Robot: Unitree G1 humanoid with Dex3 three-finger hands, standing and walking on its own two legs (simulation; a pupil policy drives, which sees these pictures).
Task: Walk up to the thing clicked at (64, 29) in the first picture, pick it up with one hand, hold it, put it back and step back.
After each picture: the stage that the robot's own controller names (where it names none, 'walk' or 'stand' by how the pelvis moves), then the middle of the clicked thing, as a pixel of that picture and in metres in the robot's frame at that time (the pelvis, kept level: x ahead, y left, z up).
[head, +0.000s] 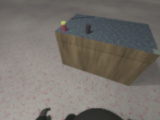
stand; (64, 26) +1.09 +0.39 +0.00
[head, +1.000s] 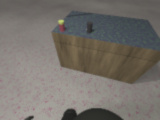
walk; (61, 26) +0.98 +0.33 +0.04
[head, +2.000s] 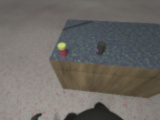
walk; (62, 50) +0.56 +0.23 +0.01
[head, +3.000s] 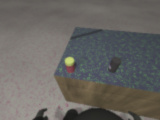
stand; (70, 65) +0.40 +0.17 +0.02
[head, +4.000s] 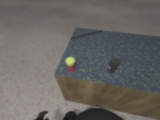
stand; (70, 65) +0.42 +0.17 +0.01
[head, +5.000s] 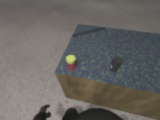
stand; (71, 63) +0.42 +0.16 +0.02
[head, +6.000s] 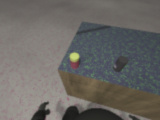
stand; (74, 61) +0.43 +0.14 +0.02
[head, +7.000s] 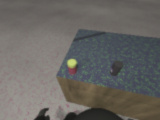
stand; (72, 67) +0.40 +0.15 +0.00
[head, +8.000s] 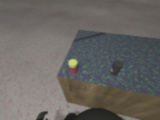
stand; (73, 67) +0.41 +0.15 +0.00
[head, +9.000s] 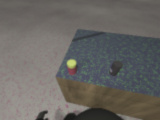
stand; (72, 67) +0.40 +0.15 +0.00
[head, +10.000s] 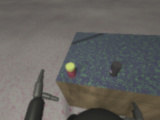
rise first; (71, 70) +0.38 +0.17 +0.00
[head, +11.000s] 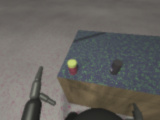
go down; (72, 67) +0.40 +0.17 +0.01
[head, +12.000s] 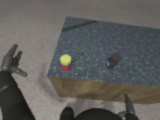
go down; (66, 63) +0.39 +0.15 +0.03
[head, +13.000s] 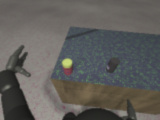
approach; (67, 67) +0.39 +0.16 +0.03
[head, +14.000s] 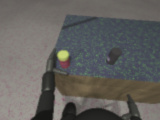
close; (64, 59) +0.40 +0.17 +0.06
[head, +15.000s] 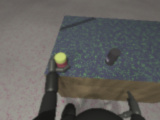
close; (61, 62) +0.39 +0.18 +0.06
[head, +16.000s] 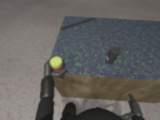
lift; (57, 66) +0.35 +0.20 +0.07
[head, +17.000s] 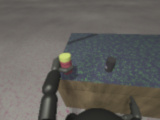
lift; (66, 63) +0.34 +0.15 +0.16
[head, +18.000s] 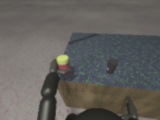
hold; (64, 65) +0.33 +0.17 +0.14
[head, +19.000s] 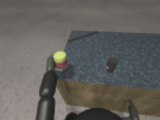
crouch; (61, 62) +0.33 +0.18 +0.16
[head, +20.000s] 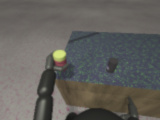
crouch; (60, 61) +0.33 +0.18 +0.17
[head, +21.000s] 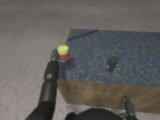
lower; (64, 55) +0.41 +0.18 +0.14
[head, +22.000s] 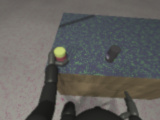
lower; (61, 56) +0.42 +0.18 +0.07
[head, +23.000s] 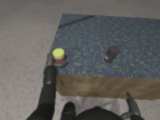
lower; (60, 58) +0.41 +0.19 +0.07
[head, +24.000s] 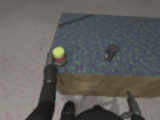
lower; (60, 57) +0.42 +0.19 +0.07
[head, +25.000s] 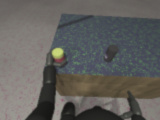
lower; (59, 57) +0.42 +0.19 +0.07
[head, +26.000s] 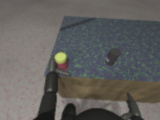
open; (62, 62) +0.39 +0.18 +0.07
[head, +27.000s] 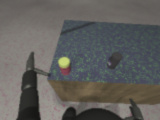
sink last; (65, 66) +0.37 +0.16 +0.06
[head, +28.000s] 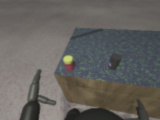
stand; (69, 63) +0.41 +0.19 +0.05
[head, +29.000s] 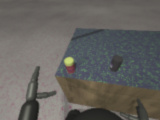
stand; (70, 65) +0.40 +0.18 +0.04
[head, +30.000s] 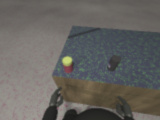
stand; (68, 65) +0.40 +0.18 +0.03
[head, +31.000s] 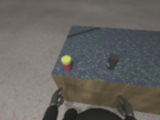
stand; (67, 64) +0.40 +0.19 +0.04
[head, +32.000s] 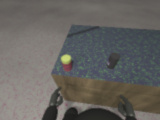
stand; (67, 63) +0.41 +0.18 +0.05
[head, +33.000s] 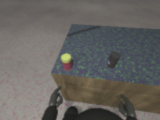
stand; (67, 62) +0.41 +0.18 +0.05
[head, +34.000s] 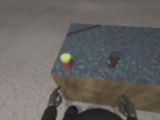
stand; (66, 62) +0.40 +0.18 +0.06
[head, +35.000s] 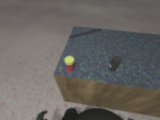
stand; (69, 64) +0.40 +0.17 +0.03
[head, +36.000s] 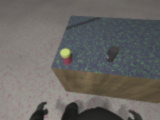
walk; (66, 57) +0.44 +0.19 +0.02
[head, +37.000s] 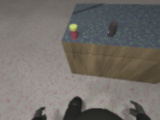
walk; (73, 32) +0.70 +0.19 +0.04
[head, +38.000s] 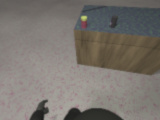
stand; (84, 22) +0.99 +0.12 +0.03
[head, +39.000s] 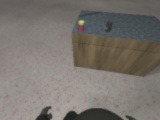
stand; (81, 26) +1.01 +0.14 +0.01
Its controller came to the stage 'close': yes
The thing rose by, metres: 0.20
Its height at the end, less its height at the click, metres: +0.00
